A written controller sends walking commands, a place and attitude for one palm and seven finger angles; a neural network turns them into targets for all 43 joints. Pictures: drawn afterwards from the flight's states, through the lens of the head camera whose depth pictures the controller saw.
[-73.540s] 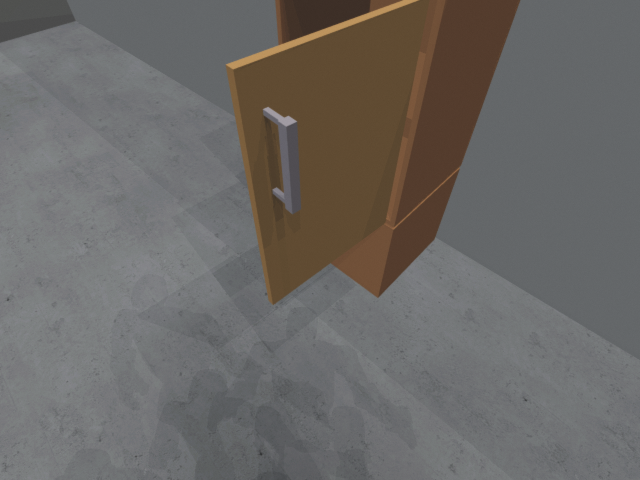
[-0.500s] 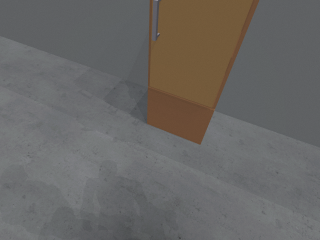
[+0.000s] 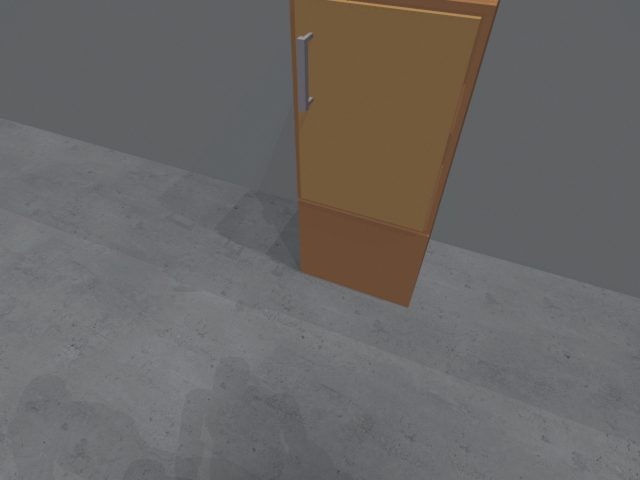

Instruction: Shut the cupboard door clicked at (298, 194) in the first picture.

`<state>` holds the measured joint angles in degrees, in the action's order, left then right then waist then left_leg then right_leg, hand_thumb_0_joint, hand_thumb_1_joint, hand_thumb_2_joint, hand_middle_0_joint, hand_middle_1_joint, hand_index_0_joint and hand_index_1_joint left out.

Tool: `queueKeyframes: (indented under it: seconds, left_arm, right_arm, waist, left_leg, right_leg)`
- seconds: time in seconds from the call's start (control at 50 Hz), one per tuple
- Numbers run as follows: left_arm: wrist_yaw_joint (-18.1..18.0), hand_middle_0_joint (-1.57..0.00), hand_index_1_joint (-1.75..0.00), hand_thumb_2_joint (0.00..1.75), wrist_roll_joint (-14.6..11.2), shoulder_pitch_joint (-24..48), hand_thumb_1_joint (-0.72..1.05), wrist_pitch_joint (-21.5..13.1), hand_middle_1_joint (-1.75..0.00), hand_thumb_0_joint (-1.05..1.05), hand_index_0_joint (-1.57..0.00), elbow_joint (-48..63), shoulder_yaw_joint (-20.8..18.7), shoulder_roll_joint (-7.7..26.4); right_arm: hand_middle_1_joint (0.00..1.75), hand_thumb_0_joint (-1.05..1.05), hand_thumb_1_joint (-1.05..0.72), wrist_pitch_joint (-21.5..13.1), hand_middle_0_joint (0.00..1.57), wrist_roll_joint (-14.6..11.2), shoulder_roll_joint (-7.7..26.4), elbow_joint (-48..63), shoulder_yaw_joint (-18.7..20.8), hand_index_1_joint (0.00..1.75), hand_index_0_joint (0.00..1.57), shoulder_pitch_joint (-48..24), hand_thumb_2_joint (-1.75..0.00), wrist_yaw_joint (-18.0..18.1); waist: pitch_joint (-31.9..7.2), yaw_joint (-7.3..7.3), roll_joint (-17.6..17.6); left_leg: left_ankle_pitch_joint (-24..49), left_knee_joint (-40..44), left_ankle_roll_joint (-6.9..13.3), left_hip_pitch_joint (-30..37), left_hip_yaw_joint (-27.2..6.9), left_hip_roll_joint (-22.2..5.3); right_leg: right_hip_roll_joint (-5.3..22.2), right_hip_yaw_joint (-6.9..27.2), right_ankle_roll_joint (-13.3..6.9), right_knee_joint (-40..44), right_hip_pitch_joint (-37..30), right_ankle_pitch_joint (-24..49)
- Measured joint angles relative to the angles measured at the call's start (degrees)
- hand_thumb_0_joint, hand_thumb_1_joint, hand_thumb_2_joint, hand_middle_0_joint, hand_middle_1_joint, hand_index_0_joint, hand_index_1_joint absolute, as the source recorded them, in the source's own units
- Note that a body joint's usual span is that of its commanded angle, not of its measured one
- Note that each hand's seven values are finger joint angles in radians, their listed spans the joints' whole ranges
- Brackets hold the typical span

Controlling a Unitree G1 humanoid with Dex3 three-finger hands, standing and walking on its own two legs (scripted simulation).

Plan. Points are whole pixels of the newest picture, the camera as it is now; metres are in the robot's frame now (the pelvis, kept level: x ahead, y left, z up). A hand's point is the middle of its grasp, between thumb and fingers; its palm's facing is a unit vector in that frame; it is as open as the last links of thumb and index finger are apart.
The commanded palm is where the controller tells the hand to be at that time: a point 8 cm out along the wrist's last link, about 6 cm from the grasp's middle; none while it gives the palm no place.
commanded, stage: let the arm hang, fingers relaxed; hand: left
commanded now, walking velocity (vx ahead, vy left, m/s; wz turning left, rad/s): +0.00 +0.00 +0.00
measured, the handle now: (306, 73) +1.00 +0.08 +0.09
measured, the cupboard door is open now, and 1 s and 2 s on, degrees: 0 0 0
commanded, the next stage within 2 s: look to check the result in 0.26 s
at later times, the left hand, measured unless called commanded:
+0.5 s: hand out of the picture -0.02 +0.15 -0.17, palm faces +0.03 -0.98 -0.18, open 7.3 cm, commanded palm none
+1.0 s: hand out of the picture +0.00 +0.13 -0.17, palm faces +0.03 -0.99 -0.17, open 7.3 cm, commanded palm none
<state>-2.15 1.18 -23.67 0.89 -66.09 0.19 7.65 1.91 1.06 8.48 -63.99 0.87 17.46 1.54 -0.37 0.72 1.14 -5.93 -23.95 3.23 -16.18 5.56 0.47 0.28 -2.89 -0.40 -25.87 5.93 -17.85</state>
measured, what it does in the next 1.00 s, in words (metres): stands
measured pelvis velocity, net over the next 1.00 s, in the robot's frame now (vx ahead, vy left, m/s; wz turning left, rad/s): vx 0.04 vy -0.02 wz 0.00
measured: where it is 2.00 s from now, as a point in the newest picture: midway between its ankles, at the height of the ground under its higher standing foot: outside the picture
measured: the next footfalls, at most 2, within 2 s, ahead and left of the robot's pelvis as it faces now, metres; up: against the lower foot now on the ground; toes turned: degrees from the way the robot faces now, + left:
none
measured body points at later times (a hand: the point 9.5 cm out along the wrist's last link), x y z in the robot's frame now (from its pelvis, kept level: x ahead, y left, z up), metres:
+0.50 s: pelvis +0.02 -0.01 +0.00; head +0.02 -0.01 +0.45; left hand -0.02 +0.20 -0.16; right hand -0.01 -0.22 -0.16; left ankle +0.08 +0.08 -0.74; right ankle -0.04 -0.11 -0.74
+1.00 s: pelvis +0.04 -0.02 +0.00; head +0.04 -0.02 +0.45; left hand +0.00 +0.19 -0.16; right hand +0.03 -0.24 -0.16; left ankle +0.08 +0.08 -0.74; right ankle -0.04 -0.11 -0.74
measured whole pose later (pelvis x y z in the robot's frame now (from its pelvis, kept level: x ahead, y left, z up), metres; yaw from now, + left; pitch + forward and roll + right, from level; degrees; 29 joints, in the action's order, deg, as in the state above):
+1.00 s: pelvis +0.04 -0.02 +0.00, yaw +0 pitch -2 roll +0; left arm -2.5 0.8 -19.7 -0.6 -66.2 0.4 6.5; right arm 0.3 0.9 8.3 -65.5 0.1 15.3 2.3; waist 2.3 0.4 -0.3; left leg -8.3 -22.8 1.5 -12.7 4.9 -0.2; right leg -0.7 -3.2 -1.6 -20.5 0.4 -18.2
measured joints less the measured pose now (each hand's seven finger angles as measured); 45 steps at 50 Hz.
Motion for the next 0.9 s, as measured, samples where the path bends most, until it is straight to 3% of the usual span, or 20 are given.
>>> queueKeyframes:
  seconds: [0.2, 0.54, 0.9]
  left_arm:
    - [0.0, -0.20, -0.30, 0.90, -0.2, 4.4, 0.91, -1.2, -0.30, 0.00, -0.20, 1.9, 0.3, -2.4]
    - [-0.5, -0.20, -0.30, 0.90, -0.4, 2.7, 0.91, -1.1, -0.30, 0.00, -0.20, -0.2, -0.2, -0.8]
    - [-0.4, -0.20, -0.30, 0.90, -0.3, 3.3, 0.91, -1.5, -0.30, 0.00, -0.20, -0.3, 0.3, -1.3]
  right_arm:
    - [0.30, 0.01, -0.91, -0.8, 0.20, 0.1, -1.3, -1.1, -0.3, 0.30, 0.20, 1.6, -0.90, 0.3]
    - [0.30, 0.01, -0.91, -1.3, 0.20, -0.1, -1.6, -1.7, -0.6, 0.30, 0.20, 0.4, -0.90, 0.6]
    - [0.30, 0.01, -0.91, -1.6, 0.20, -0.2, -0.2, -1.4, -0.7, 0.30, 0.20, -2.1, -0.90, 0.7]
  waist:
    - [0.3, 0.53, -1.3]
    - [2.3, 0.22, -0.6]
    - [2.6, -0.37, -1.4]
  left_leg:
    - [0.5, 1.7, -0.2, 0.7, 0.0, 0.2]
    - [-1.1, 1.4, -0.8, 2.3, -0.1, -0.2]
    - [-2.1, 1.2, -1.5, 3.3, -0.5, -0.5]
  right_leg:
    - [0.1, 0.0, -0.1, 1.3, -0.5, 0.3]
    - [-0.4, 0.1, -0.5, 3.4, -3.2, 0.0]
    - [-0.8, -0.2, -1.1, 4.9, -5.0, -0.3]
